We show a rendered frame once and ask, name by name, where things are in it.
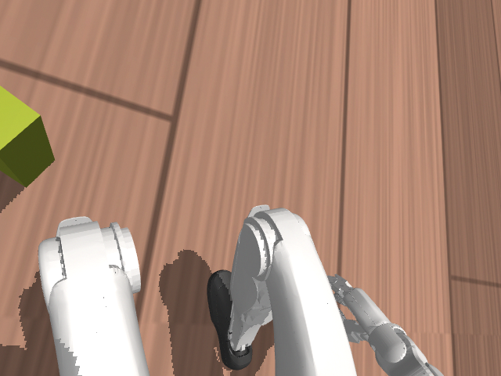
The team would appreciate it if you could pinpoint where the right robot arm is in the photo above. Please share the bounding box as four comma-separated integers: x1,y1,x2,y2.
368,323,444,376

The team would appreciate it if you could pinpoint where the right robot hand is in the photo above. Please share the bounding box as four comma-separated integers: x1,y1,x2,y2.
327,274,391,343

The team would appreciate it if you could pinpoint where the right robot foot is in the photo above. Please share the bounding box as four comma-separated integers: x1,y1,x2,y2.
207,270,252,371

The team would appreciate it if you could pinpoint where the carton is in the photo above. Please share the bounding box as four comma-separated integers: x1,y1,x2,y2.
0,86,55,188

